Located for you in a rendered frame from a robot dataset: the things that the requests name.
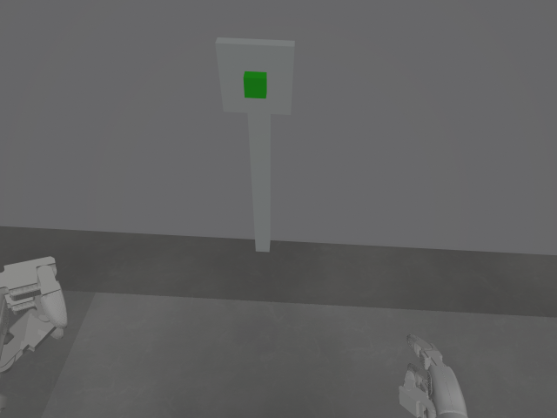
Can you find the left robot hand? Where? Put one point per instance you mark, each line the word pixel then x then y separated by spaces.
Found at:
pixel 30 288

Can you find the panel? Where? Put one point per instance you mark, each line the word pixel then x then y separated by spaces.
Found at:
pixel 275 57

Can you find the right robot hand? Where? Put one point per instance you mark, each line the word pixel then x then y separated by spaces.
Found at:
pixel 439 391

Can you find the button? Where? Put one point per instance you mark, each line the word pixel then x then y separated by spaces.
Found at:
pixel 255 84

